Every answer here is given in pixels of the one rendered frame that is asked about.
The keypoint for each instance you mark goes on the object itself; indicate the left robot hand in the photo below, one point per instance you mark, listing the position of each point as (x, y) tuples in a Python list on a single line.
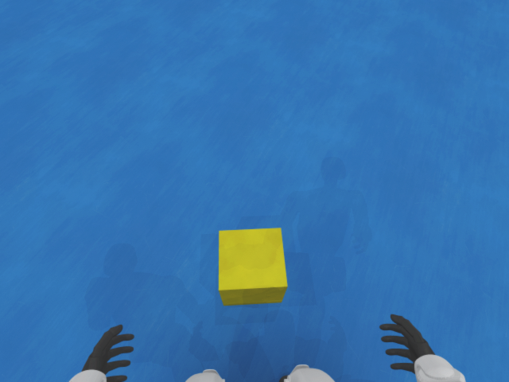
[(102, 353)]

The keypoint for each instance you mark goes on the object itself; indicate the carton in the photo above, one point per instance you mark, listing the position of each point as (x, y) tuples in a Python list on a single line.
[(252, 266)]

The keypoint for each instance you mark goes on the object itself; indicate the robot left shin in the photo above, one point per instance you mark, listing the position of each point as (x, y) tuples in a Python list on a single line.
[(211, 370)]

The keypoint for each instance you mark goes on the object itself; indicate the right robot forearm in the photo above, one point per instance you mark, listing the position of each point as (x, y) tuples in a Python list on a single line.
[(432, 368)]

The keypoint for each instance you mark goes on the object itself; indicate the robot right shin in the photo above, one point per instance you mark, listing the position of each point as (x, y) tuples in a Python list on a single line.
[(299, 366)]

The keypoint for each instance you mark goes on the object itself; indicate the right robot hand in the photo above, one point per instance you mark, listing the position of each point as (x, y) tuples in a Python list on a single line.
[(413, 340)]

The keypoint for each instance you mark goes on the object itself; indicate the robot shin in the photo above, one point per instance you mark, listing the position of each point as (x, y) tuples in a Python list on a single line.
[(299, 366), (211, 370)]

